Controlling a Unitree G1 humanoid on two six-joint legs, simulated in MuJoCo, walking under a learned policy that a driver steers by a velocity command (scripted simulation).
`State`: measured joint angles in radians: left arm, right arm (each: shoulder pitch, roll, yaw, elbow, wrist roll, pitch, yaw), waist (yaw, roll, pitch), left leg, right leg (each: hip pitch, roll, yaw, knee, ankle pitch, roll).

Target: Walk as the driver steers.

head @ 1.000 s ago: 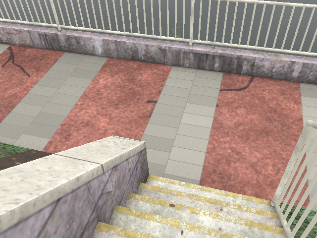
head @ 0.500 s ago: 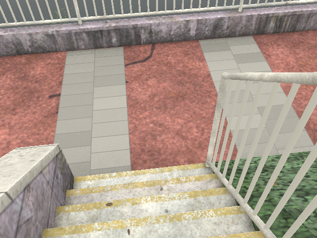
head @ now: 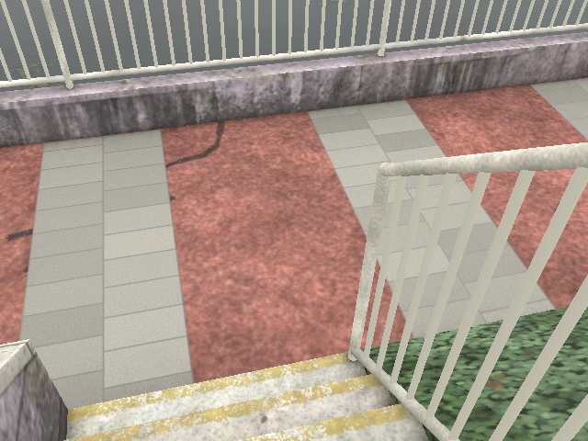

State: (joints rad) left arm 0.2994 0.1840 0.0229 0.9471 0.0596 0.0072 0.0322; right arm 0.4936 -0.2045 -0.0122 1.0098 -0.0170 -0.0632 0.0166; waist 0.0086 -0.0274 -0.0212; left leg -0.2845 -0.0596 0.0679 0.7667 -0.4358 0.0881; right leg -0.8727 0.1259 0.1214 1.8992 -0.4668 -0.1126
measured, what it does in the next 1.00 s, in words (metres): goes down, turning left: right foot 0.20 m lower, then left foot 0.20 m lower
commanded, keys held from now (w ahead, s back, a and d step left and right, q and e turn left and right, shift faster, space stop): w+q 0.90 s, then w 0.08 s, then w+e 0.02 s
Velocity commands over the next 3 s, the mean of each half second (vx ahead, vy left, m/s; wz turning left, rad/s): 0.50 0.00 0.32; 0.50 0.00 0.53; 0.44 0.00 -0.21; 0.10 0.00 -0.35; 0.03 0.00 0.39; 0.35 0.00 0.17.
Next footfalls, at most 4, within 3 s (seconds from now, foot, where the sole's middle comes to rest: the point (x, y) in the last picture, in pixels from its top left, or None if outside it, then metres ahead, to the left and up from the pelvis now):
0.38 right None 0.32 -0.11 -0.94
0.90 left None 0.50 0.15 -1.14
1.44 right None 0.77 0.06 -1.34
2.10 left None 0.92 0.32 -1.54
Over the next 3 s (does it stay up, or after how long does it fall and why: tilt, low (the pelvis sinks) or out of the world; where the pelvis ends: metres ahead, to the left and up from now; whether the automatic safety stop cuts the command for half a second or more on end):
stays up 0.93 0.07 -0.82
